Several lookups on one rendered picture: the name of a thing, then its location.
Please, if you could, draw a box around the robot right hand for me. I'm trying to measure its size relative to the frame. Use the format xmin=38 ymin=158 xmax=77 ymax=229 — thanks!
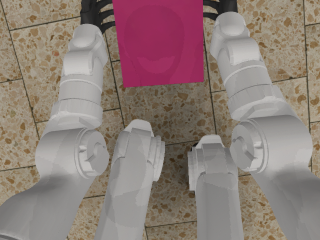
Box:
xmin=203 ymin=0 xmax=238 ymax=21

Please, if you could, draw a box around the carton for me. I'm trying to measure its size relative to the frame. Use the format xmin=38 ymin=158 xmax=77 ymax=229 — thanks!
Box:
xmin=112 ymin=0 xmax=204 ymax=88

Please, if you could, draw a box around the robot left hand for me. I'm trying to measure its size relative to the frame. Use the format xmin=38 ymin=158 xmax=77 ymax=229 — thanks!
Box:
xmin=80 ymin=0 xmax=116 ymax=34

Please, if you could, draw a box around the right robot upper arm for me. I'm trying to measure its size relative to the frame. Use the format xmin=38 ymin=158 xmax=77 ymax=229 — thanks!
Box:
xmin=229 ymin=114 xmax=320 ymax=240

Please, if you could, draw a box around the right robot forearm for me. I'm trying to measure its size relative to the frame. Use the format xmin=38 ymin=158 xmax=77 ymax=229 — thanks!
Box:
xmin=209 ymin=11 xmax=313 ymax=152

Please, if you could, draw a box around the robot left shin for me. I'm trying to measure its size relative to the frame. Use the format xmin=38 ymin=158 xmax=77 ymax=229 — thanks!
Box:
xmin=110 ymin=119 xmax=154 ymax=170

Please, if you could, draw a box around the left robot upper arm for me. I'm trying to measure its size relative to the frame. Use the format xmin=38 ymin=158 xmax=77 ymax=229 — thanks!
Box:
xmin=0 ymin=127 xmax=110 ymax=240

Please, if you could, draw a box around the left robot forearm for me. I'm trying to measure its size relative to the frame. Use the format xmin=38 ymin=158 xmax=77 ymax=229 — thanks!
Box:
xmin=35 ymin=23 xmax=108 ymax=165

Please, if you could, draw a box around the robot right thigh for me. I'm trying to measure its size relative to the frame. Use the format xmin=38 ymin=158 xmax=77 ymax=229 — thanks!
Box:
xmin=187 ymin=143 xmax=244 ymax=240

